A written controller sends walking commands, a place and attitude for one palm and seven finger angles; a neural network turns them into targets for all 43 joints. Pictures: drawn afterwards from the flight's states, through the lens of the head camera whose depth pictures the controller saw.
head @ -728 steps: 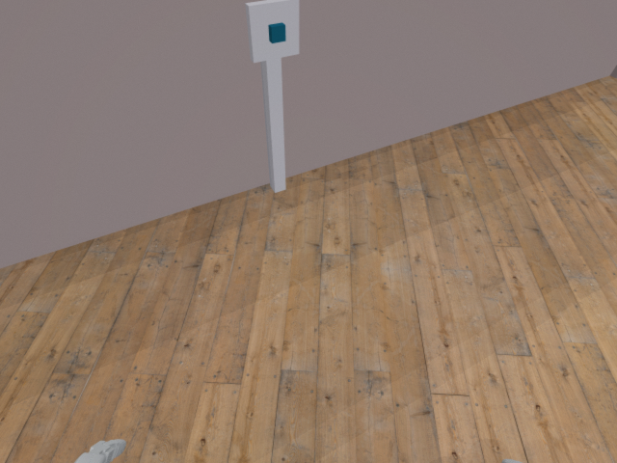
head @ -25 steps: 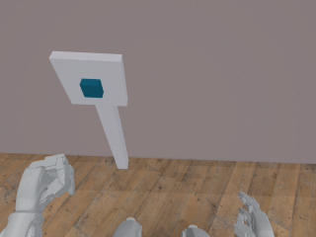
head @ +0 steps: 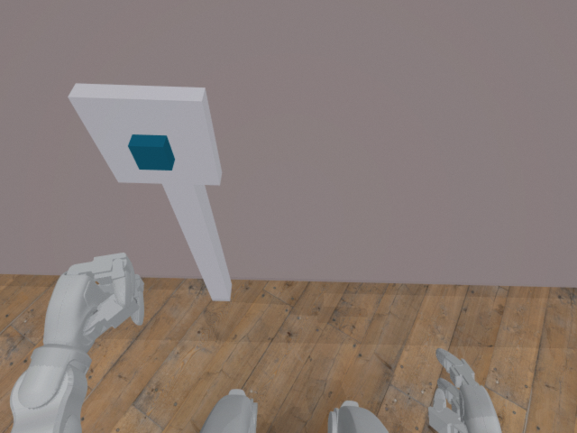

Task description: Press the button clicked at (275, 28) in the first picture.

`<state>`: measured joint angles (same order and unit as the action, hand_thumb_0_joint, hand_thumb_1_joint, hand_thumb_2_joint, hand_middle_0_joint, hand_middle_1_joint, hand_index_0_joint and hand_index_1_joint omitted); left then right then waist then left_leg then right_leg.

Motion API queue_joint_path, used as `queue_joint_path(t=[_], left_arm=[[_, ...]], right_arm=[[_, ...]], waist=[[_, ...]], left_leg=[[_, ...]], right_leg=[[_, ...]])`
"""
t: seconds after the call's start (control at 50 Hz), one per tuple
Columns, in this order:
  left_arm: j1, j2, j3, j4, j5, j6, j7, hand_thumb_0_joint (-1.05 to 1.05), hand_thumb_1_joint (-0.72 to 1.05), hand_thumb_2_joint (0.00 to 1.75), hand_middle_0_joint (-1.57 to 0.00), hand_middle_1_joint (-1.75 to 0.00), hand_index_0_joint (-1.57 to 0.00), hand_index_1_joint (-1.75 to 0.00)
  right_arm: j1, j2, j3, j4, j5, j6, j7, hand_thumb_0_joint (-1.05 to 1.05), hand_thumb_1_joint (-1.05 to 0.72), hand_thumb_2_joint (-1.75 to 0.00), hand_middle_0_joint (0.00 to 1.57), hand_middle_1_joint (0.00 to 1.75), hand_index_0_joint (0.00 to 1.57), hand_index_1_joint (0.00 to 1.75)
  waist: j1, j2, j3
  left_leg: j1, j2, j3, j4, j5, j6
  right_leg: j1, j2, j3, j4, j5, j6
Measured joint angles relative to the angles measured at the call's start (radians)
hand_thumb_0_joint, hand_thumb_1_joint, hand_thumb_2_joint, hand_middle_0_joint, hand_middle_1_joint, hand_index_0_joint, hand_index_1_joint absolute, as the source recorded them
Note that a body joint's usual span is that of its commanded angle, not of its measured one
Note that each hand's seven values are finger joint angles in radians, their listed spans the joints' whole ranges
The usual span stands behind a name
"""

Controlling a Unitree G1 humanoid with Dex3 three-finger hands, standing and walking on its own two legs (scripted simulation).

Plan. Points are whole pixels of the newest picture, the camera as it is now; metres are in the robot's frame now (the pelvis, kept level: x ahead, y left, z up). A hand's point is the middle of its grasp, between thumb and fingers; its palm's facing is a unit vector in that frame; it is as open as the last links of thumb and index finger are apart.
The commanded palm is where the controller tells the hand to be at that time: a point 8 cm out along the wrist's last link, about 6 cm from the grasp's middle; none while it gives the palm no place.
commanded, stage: aim a knuckle at the button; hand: left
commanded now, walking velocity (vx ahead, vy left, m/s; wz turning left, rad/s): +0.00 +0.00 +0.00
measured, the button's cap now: (153, 151) +0.50 +0.24 +0.07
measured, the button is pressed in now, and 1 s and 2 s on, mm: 0 0 0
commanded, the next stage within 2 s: none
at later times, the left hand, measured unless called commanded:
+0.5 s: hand (154, 250) +0.34 +0.21 +0.04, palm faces +0.01 -1.00 -0.03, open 3.1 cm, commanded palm +0.32 +0.26 +0.05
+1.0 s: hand (172, 214) +0.41 +0.20 +0.03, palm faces +0.03 -1.00 -0.03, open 3.1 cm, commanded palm +0.37 +0.25 +0.04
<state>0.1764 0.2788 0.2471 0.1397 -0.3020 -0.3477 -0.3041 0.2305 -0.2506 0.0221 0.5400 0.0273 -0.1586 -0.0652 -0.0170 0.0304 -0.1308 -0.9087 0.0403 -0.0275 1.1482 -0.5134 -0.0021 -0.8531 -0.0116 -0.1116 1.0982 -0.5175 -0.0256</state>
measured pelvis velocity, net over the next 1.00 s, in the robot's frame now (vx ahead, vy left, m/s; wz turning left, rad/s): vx -0.01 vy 0.01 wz -0.04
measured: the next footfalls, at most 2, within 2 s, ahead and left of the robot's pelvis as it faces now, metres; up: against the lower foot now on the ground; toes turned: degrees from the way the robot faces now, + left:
none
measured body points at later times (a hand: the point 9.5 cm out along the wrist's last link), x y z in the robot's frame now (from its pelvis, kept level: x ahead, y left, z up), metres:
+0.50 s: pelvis +0.00 +0.01 +0.00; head +0.09 +0.02 +0.44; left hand +0.34 +0.26 +0.04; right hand +0.14 -0.24 -0.10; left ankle +0.02 +0.12 -0.65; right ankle +0.01 -0.11 -0.65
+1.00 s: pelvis -0.01 +0.01 -0.01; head +0.10 +0.02 +0.43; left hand +0.40 +0.25 +0.04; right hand +0.08 -0.25 -0.12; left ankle +0.02 +0.12 -0.65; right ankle +0.01 -0.11 -0.65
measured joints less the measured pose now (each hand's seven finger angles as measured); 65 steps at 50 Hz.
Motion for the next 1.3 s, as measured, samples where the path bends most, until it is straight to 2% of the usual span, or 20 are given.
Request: queue_joint_path(t=[0.22,0.38,0.54,0.8,0.94,1.08,1.2,1.3], left_arm=[[-0.125,0.008,0.028,0.129,0.019,0.010,0.035,0.02,0.90,0.90,-1.30,-1.50,-1.30,-1.50],[-0.215,-0.007,-0.003,0.182,0.045,-0.035,0.053,0.02,0.90,0.90,-1.30,-1.50,-1.30,-1.50],[-0.329,0.004,0.005,0.278,0.070,-0.016,0.083,0.02,0.90,0.90,-1.30,-1.50,-1.30,-1.50],[-0.489,0.020,0.020,0.453,0.100,-0.057,0.097,0.02,0.90,0.90,-1.30,-1.50,-1.30,-1.50],[-0.595,0.030,0.036,0.556,0.121,-0.076,0.115,0.02,0.89,0.90,-1.30,-1.50,-1.30,-1.50],[-0.580,0.041,0.060,0.559,0.121,-0.079,0.112,0.02,0.90,0.90,-1.30,-1.50,-1.30,-1.50],[-0.519,0.029,0.061,0.532,0.106,-0.092,0.108,0.02,0.90,0.90,-1.30,-1.50,-1.30,-1.50],[-0.521,0.028,0.053,0.548,0.107,-0.116,0.105,0.02,0.89,0.90,-1.30,-1.50,-1.30,-1.50]], right_arm=[[0.023,-0.009,-0.007,0.006,-0.002,0.028,0.012,0.02,-0.90,-0.90,0.20,0.30,0.20,0.30],[0.020,-0.009,-0.009,0.031,-0.007,0.035,0.013,0.02,-0.90,-0.90,0.20,0.30,0.20,0.30],[0.013,0.002,-0.005,0.028,-0.011,0.062,0.022,0.01,-0.90,-0.90,0.20,0.30,0.20,0.30],[0.033,-0.002,-0.005,0.055,-0.015,0.104,0.034,0.01,-0.90,-0.90,0.20,0.30,0.20,0.30],[0.039,-0.005,-0.007,0.071,-0.018,0.124,0.036,0.01,-0.90,-0.90,0.20,0.30,0.20,0.30],[0.062,-0.003,-0.011,0.060,-0.018,0.155,0.047,0.01,-0.90,-0.90,0.20,0.30,0.20,0.30],[0.076,-0.002,-0.013,0.058,-0.012,0.164,0.048,0.01,-0.90,-0.90,0.20,0.30,0.20,0.30],[0.061,-0.004,-0.013,0.064,-0.012,0.158,0.043,0.01,-0.90,-0.90,0.20,0.30,0.20,0.30]], waist=[[-0.015,-0.006,0.000],[-0.015,-0.010,0.002],[-0.026,-0.012,0.007],[-0.036,-0.014,0.000],[-0.051,-0.016,0.004],[-0.060,-0.013,-0.003],[-0.051,-0.011,-0.006],[-0.043,-0.017,-0.001]], left_leg=[[-0.001,-0.002,0.022,-0.017,0.005,0.007],[-0.019,-0.006,0.028,-0.011,0.005,0.015],[-0.036,-0.005,0.039,-0.010,0.009,0.019],[-0.068,-0.004,0.042,0.003,0.010,0.022],[-0.095,-0.002,0.043,0.017,0.011,0.021],[-0.086,0.005,0.055,0.000,0.015,0.019],[-0.055,0.005,0.055,-0.024,0.021,0.017],[-0.056,0.002,0.044,-0.019,0.024,0.013]], right_leg=[[-0.013,-0.003,0.022,-0.007,0.007,0.007],[-0.031,-0.007,0.028,-0.003,0.010,0.015],[-0.052,-0.007,0.039,-0.002,0.017,0.019],[-0.085,-0.006,0.043,0.011,0.021,0.022],[-0.115,-0.004,0.044,0.027,0.021,0.020],[-0.115,0.003,0.057,0.016,0.028,0.017],[-0.086,0.004,0.057,-0.005,0.032,0.016],[-0.082,0.001,0.046,-0.001,0.030,0.012]])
